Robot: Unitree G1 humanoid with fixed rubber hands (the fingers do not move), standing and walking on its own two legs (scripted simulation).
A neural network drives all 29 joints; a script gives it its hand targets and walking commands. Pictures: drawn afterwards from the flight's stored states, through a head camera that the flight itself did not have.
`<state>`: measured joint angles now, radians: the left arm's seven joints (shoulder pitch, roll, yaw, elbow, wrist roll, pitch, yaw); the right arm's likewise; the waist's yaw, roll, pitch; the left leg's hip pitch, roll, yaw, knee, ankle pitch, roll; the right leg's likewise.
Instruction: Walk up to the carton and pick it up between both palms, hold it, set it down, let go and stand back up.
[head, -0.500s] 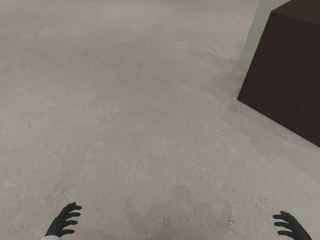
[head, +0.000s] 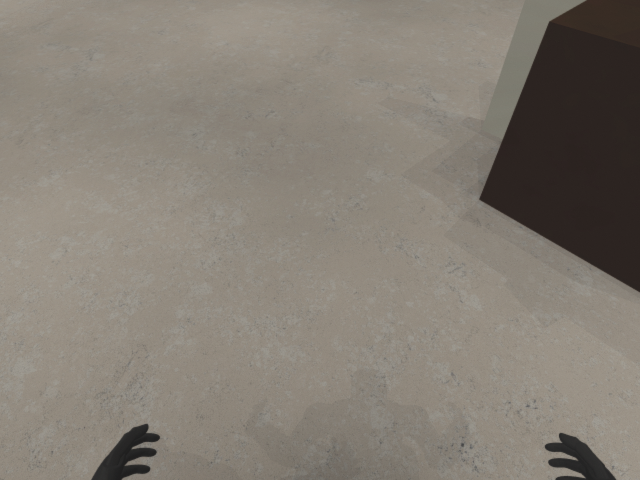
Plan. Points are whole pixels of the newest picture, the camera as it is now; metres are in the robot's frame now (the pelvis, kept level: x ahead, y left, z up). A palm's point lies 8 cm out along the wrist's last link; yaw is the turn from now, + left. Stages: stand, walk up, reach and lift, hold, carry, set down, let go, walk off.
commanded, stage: stand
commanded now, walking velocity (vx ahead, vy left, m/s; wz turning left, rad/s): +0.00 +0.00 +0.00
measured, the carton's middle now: out of the picture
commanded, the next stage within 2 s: none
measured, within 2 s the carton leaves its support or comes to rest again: neither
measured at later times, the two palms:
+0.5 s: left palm out of the picture +0.11 +0.30 -0.08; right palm out of the picture +0.10 -0.31 -0.08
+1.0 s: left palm out of the picture +0.09 +0.30 -0.08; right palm out of the picture +0.09 -0.32 -0.08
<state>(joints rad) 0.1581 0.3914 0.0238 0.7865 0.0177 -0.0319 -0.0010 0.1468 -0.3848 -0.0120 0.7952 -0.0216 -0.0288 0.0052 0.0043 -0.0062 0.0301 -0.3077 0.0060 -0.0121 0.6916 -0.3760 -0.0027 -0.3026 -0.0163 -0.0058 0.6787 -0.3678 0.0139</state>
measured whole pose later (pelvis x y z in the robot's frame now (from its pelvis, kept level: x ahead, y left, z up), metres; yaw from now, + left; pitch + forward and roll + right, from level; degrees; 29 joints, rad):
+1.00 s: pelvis -0.01 -0.01 +0.03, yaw +1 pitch -2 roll +0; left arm 0.08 0.39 0.00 1.05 0.01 -0.02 -0.01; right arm 0.10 -0.39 0.01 1.05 -0.01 -0.02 0.01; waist 0.00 0.00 0.04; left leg -0.14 0.01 -0.03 0.37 -0.20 -0.02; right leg -0.13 -0.01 -0.02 0.36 -0.20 0.01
